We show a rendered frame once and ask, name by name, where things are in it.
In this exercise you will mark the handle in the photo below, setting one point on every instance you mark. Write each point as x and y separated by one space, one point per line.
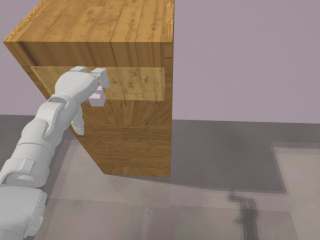
97 99

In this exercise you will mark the left robot upper arm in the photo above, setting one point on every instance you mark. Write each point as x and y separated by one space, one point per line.
21 211

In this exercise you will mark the robot left forearm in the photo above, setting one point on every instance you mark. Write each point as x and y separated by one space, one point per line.
30 161

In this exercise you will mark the left robot hand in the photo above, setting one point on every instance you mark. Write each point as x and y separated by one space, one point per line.
79 85

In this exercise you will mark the cabinet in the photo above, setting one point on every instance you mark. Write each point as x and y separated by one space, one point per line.
123 137

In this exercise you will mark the drawer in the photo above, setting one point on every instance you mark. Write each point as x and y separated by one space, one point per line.
125 83

